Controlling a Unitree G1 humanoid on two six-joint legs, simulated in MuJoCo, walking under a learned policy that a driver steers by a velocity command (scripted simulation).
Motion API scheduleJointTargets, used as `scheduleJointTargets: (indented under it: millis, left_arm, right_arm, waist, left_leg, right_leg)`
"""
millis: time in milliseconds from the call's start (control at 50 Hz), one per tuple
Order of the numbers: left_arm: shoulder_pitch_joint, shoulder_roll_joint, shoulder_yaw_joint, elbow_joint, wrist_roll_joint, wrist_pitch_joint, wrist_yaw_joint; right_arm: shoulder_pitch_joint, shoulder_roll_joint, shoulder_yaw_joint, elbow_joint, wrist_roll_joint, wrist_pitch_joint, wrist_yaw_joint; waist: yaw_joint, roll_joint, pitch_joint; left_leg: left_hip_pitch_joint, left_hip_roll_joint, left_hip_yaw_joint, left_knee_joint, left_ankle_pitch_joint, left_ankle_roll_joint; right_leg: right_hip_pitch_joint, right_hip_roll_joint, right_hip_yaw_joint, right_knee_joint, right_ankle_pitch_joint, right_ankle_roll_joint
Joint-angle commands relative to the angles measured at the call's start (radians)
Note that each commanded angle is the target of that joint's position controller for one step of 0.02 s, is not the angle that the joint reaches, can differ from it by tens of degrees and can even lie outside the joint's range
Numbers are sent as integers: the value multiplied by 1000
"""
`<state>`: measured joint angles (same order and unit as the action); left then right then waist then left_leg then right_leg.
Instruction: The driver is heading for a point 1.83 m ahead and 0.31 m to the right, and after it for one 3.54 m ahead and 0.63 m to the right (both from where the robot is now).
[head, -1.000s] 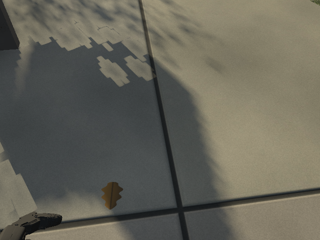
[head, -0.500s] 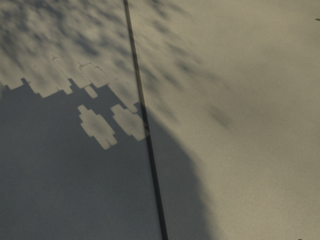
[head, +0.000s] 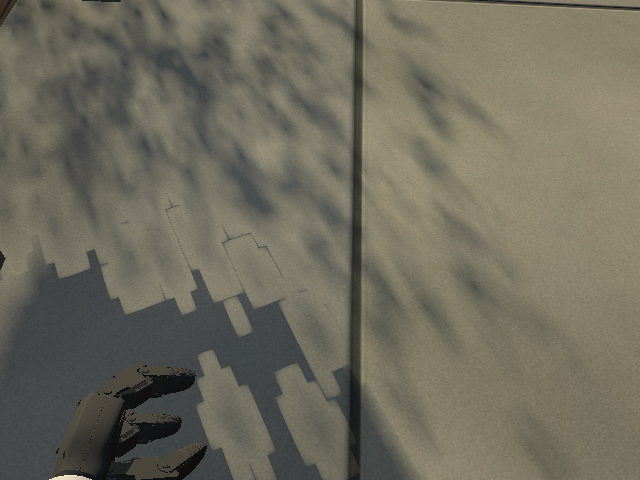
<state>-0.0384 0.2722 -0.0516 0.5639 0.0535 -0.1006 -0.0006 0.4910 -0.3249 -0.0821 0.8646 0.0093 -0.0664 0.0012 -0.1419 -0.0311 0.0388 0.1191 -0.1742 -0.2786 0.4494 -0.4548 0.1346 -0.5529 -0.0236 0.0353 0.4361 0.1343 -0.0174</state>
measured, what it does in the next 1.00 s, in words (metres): walks ahead, turning right: left foot, then right foot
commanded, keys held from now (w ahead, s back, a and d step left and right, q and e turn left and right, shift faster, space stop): shift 0.32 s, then e+shift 0.54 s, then shift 0.14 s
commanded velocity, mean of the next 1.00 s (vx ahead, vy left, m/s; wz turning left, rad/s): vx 0.15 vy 0.00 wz -0.29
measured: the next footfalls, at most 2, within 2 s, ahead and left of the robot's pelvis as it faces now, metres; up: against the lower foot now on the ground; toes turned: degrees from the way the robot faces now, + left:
left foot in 0.40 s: +0.36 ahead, +0.12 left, +0.00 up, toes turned +2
right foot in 0.78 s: +0.28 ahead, -0.14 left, +0.00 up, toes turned -17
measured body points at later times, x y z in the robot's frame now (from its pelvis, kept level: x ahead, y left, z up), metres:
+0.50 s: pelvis +0.24 +0.00 +0.02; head +0.27 +0.02 +0.46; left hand +0.30 +0.29 -0.11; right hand +0.47 -0.22 -0.05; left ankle +0.32 +0.12 -0.72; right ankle +0.18 -0.13 -0.66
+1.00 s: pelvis +0.25 -0.05 +0.03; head +0.28 -0.09 +0.47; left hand +0.48 +0.18 -0.05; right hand +0.31 -0.38 -0.09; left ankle +0.33 +0.10 -0.63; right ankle +0.24 -0.13 -0.72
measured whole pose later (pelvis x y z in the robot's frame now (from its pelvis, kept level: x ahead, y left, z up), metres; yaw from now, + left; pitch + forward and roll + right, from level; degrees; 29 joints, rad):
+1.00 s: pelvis +0.25 -0.05 +0.03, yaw -22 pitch +3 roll +3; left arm 0.22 0.29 0.08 0.67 0.00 0.03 0.04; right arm 0.07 -0.31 -0.11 0.77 0.00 0.02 -0.06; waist 0.01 0.03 0.03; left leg -0.61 -0.01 -0.04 1.10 -0.33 -0.06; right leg -0.32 0.03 0.07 0.48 -0.21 -0.05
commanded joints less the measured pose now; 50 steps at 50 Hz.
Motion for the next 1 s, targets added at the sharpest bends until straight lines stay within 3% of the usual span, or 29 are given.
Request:
scheduleJointTargets:
  millis: [20, 40, 60, 80, 100, 120, 160, 200, 240, 320, 380, 400, 420, 440, 460, 480, 520, 560, 640, 740, 760, 780, 800, 820, 840, 880, 900, 940, 1000]
  left_arm:
    - [469, 227, 101, 64, -45, -42, 24]
    - [498, 241, 113, 73, -40, -40, -2]
    - [401, 179, 119, 25, -33, -28, 1]
    - [326, 118, 104, 33, -37, -21, 1]
    - [297, 95, 94, 53, -47, -18, -4]
    - [296, 110, 98, 77, -50, -19, -8]
    - [252, 100, 100, 107, -51, -19, -13]
    - [195, 113, 108, 128, -54, -17, -14]
    - [175, 154, 123, 147, -60, -6, -6]
    - [204, 174, 131, 188, -79, 1, 0]
    - [248, 157, 122, 224, -85, 13, -6]
    - [287, 137, 116, 226, -71, 13, -7]
    - [373, 91, 101, 219, -57, 10, -10]
    - [380, 99, 98, 212, -78, 24, -6]
    - [356, 172, 124, 206, -90, 45, -4]
    - [340, 183, 138, 200, -95, 70, 3]
    - [350, 164, 149, 205, -86, 126, 31]
    - [357, 125, 149, 188, -77, 157, 46]
    - [298, 81, 143, 134, -71, 164, 29]
    - [311, 109, 163, 109, -70, 170, -14]
    - [346, 116, 173, 123, -66, 172, -13]
    - [381, 152, 189, 133, -55, 171, -4]
    - [395, 298, 223, 105, -51, 164, 20]
    - [387, 324, 218, 77, -15, 136, 12]
    - [355, 304, 216, 74, -11, 111, 6]
    - [232, 229, 196, 50, -61, 102, 23]
    - [198, 192, 182, 37, -68, 108, 32]
    - [214, 150, 164, 31, -59, 113, 44]
    - [247, 155, 160, 39, -56, 112, 51]
  right_arm:
    - [-7, 90, 38, -84, -44, -6, -14]
    - [128, 20, 47, -106, 25, -8, -5]
    - [38, -94, 22, -99, 34, 12, -13]
    - [-113, -128, 13, -144, 31, 24, -18]
    - [-189, -115, 14, -157, 17, 31, -22]
    - [-209, -90, 16, -178, 9, 32, -20]
    - [-176, -29, 27, -193, 15, 42, -16]
    - [-198, 8, 42, -205, 12, 42, -17]
    - [-230, 16, 53, -207, -1, 35, -7]
    - [-333, -35, 42, -226, -10, 34, 13]
    - [-351, -58, 24, -221, -38, 23, 2]
    - [-346, -118, 7, -229, -43, 19, -10]
    - [-330, -168, -5, -248, -61, 31, -27]
    - [-266, -142, -6, -241, -54, 50, -28]
    - [-249, -122, -2, -237, -38, 62, -27]
    - [-286, -107, 1, -238, -25, 69, -29]
    - [-405, -71, 6, -248, -20, 68, -35]
    - [-469, -58, 4, -243, -37, 66, -41]
    - [-497, -64, -9, -223, -31, 56, -60]
    - [-478, -105, -33, -182, 1, 63, -53]
    - [-471, -88, -32, -171, 11, 67, -50]
    - [-425, -53, -28, -146, 12, 75, -44]
    - [-408, -10, -19, -174, -25, 84, -40]
    - [-547, -25, -21, -233, -38, 79, -47]
    - [-566, -47, -28, -233, -21, 75, -53]
    - [-499, -70, -42, -186, -17, 71, -68]
    - [-470, -75, -46, -171, -24, 71, -71]
    - [-446, -57, -44, -161, -18, 69, -60]
    - [-458, -25, -27, -164, -8, 70, -53]
  waist:
    - [225, -167, -426]
    - [208, -351, -637]
    - [241, -157, -580]
    - [244, -62, -389]
    - [224, 48, -269]
    - [196, 36, -171]
    - [125, -21, -114]
    - [97, -39, -93]
    - [102, -69, -141]
    - [125, -66, -148]
    - [114, -33, -116]
    - [126, 30, -125]
    - [154, 180, -215]
    - [94, 289, -327]
    - [78, 221, -325]
    - [102, 178, -283]
    - [156, 170, -180]
    - [187, 195, -131]
    - [179, 180, -160]
    - [192, 174, -176]
    - [205, 139, -167]
    - [207, 24, -114]
    - [169, -333, -46]
    - [217, -296, -94]
    - [207, -179, -97]
    - [143, -89, -101]
    - [132, -102, -126]
    - [133, -94, -177]
    - [154, -83, -171]
  left_leg:
    - [-560, 34, 9, 809, -164, -125]
    - [-753, 9, -13, 1086, -205, -148]
    - [-765, 96, 18, 1091, -105, -172]
    - [-803, 135, 93, 1026, -54, -186]
    - [-817, 159, 134, 994, -57, -195]
    - [-808, 172, 145, 953, -42, -194]
    - [-729, 207, 154, 824, -36, -181]
    - [-657, 215, 195, 587, 46, -181]
    - [-522, 208, 229, 374, 259, -176]
    - [-439, 202, 208, 186, 453, -138]
    - [-306, 170, 235, 7, 564, -93]
    - [-220, 255, 174, 3, 890, -62]
    - [-28, 471, 22, 73, 1222, 51]
    - [45, 599, -110, 39, 1236, 173]
    - [2, 587, -109, 6, 1086, 190]
    - [-55, 562, -59, -26, 895, 166]
    - [-253, 515, 40, -117, 571, 118]
    - [-397, 473, 146, -172, 461, 97]
    - [-391, 484, 272, -158, 492, 76]
    - [-338, 524, 344, -70, 434, 15]
    - [-367, 495, 376, 1, 353, -30]
    - [-459, 425, 433, 156, 206, -101]
    - [-762, 269, 509, 500, -143, -220]
    - [-875, 160, 288, 698, -224, -221]
    - [-900, 171, 219, 745, -146, -192]
    - [-897, 202, 189, 714, 32, -171]
    - [-853, 200, 197, 717, 77, -177]
    - [-789, 183, 208, 729, 130, -187]
    - [-780, 181, 211, 601, 158, -200]
  right_leg:
    - [1036, -322, 269, 233, 750, -113]
    - [1210, -507, 681, 149, 561, -302]
    - [1091, -434, 588, 74, 373, -288]
    - [926, -363, 407, 47, 414, -250]
    - [776, -309, 323, 12, 437, -231]
    - [639, -280, 278, -35, 492, -231]
    - [468, -244, 188, -121, 439, -228]
    - [346, -210, 86, -157, 472, -219]
    - [297, -168, -11, -166, 464, -206]
    - [336, -189, -9, -134, 261, -168]
    - [304, -129, 33, -12, 74, -108]
    - [255, -67, 18, 75, -72, -57]
    - [89, 7, -19, 252, -466, 4]
    - [-14, 40, -29, 484, -806, 43]
    - [-54, 24, 12, 666, -854, 63]
    - [-99, 0, 13, 752, -801, 71]
    - [-72, -44, 16, 784, -680, 101]
    - [0, -44, -27, 764, -592, 115]
    - [96, -78, -46, 533, -483, 84]
    - [248, -45, -125, 255, -407, 9]
    - [308, -15, -133, 173, -360, -22]
    - [367, -22, -47, 52, -254, -71]
    - [462, -274, 362, -64, 94, -207]
    - [417, -337, 552, -131, 49, -350]
    - [417, -303, 490, -151, -92, -314]
    - [423, -230, 360, -115, -150, -199]
    - [400, -212, 315, -95, -100, -181]
    - [407, -185, 268, -76, -6, -176]
    - [456, -178, 257, -69, 12, -181]
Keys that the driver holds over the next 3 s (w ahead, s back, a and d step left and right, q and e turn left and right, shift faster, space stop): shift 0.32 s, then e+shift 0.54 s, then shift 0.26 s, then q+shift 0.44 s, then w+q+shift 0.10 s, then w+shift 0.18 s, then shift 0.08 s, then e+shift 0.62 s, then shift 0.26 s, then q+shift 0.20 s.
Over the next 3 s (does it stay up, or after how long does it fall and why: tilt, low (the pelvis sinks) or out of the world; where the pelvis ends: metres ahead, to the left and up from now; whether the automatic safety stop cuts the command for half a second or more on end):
stays up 0.53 0.00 0.01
